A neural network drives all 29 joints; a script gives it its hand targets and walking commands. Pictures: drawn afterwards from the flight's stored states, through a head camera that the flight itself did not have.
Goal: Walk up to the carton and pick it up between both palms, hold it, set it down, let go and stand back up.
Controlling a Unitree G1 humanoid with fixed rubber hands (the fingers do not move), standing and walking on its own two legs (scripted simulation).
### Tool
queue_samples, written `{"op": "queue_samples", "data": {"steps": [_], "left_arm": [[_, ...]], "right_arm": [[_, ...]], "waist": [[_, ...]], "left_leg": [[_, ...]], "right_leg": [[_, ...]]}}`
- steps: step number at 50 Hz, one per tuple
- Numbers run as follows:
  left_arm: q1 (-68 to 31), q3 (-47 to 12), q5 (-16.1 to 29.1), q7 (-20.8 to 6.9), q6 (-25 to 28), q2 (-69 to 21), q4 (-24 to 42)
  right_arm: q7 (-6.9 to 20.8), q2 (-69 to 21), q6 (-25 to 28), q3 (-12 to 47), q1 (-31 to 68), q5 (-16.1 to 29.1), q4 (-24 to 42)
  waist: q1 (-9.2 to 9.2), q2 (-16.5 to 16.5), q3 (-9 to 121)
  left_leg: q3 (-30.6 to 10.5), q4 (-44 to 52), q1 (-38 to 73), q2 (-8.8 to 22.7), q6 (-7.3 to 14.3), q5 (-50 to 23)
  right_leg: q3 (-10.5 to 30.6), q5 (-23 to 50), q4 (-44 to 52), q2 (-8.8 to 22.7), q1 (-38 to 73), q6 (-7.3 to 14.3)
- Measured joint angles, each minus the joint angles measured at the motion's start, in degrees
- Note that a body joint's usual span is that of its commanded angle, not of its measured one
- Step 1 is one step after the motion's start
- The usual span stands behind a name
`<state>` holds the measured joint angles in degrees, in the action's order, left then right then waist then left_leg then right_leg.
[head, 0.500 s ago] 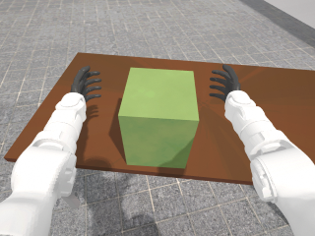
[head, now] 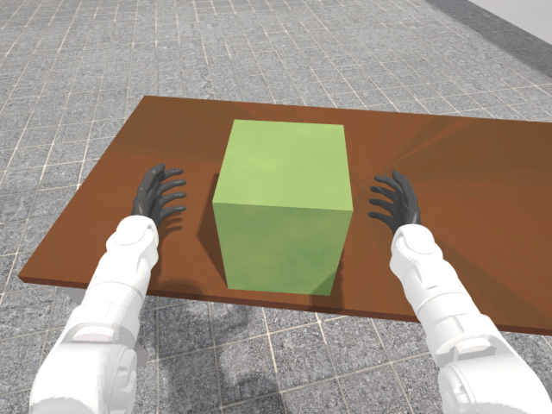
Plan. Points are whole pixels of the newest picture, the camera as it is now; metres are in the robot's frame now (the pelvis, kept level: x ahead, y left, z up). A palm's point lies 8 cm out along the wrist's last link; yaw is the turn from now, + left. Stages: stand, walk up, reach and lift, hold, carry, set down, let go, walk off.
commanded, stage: set down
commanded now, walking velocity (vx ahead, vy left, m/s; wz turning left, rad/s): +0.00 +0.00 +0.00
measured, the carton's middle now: (283, 210) +0.49 +0.02 +0.00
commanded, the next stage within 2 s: let go in 1.96 s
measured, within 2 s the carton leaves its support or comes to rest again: neither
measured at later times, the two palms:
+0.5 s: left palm (144, 249) +0.35 +0.24 +0.04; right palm (403, 246) +0.37 -0.16 +0.05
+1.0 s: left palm (142, 291) +0.31 +0.24 +0.00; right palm (398, 287) +0.32 -0.15 +0.01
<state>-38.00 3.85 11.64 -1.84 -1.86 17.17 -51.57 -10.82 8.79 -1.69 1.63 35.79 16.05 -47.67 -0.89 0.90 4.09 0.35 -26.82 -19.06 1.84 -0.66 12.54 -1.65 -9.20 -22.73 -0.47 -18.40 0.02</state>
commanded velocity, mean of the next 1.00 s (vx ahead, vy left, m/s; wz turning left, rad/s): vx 0.00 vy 0.00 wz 0.00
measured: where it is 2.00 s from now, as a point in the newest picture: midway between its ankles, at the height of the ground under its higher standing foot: outside the picture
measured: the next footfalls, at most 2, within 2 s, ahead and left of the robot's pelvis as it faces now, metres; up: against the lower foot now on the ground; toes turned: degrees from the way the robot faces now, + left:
none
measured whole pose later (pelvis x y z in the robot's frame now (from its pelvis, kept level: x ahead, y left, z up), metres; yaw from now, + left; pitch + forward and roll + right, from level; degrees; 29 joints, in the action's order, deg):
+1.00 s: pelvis +0.01 +0.00 +0.00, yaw +1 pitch +2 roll -1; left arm -14.3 2.1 9.9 -2.1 16.3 14.3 -45.8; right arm -7.8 4.6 16.9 3.1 16.1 11.9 -46.7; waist -1.0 0.9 1.9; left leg -0.3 -28.3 -15.9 1.7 -0.8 14.7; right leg -2.2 -11.6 -24.2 -0.4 -15.0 0.1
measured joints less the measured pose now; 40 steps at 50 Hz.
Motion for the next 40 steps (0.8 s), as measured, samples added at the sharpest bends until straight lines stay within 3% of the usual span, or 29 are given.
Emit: {"op": "queue_samples", "data": {"steps": [6, 14, 22, 27, 34, 40], "left_arm": [[7.16, 1.05, -1.9, -0.21, 3.55, -1.86, 1.6], [16.97, -0.78, -0.71, 0.46, 7.51, -2.0, 8.31], [13.65, -4.74, 2.2, 2.72, 9.35, -0.81, 4.3], [12.24, -2.4, -1.18, 0.97, 8.03, -1.78, 5.41], [15.29, -0.68, -4.02, -0.12, 6.74, -3.74, 6.57], [17.96, -2.01, -1.34, 1.42, 10.76, -3.11, 4.33]], "right_arm": [[1.0, -2.19, 4.62, -0.16, -6.7, -1.75, 0.55], [1.7, -4.71, 9.89, -1.11, -14.65, -4.16, 4.41], [2.93, -3.18, 8.09, -4.55, -10.72, -4.94, 1.82], [2.91, -1.15, 8.73, -0.89, -8.73, -2.13, 0.88], [2.67, -2.47, 9.18, -0.8, -13.41, -2.75, 1.33], [3.1, -4.89, 10.29, -2.24, -17.13, -5.35, 2.81]], "waist": [[-0.41, 0.12, -1.88], [-0.3, -0.09, -3.57], [0.04, 0.0, 1.26], [0.19, 0.09, 0.46], [-0.37, 0.97, -2.47], [-0.45, 1.43, -2.42]], "left_leg": [[-0.09, -0.09, 3.56, 0.03, -0.03, 1.01], [-0.69, -1.87, 3.05, 0.12, -0.02, 2.08], [-0.78, -3.1, -2.19, -0.39, 0.14, 1.95], [-0.44, -0.88, 1.32, -0.24, 0.17, 1.21], [-0.25, 1.87, 7.18, -0.39, 0.13, 0.6], [-0.37, 0.4, 5.04, -0.49, -0.02, 1.19]], "right_leg": [[-0.09, -0.99, 0.0, -0.02, 3.64, -0.04], [-0.66, -1.6, -0.63, -0.11, 3.87, -0.09], [-0.73, -1.96, -2.62, 0.42, -1.65, -0.32], [-0.39, -0.97, -0.14, 0.23, 1.86, -0.3], [-0.27, -0.98, 1.39, 0.35, 7.11, -0.1], [-0.38, -2.24, -1.23, 0.49, 4.49, 0.08]]}}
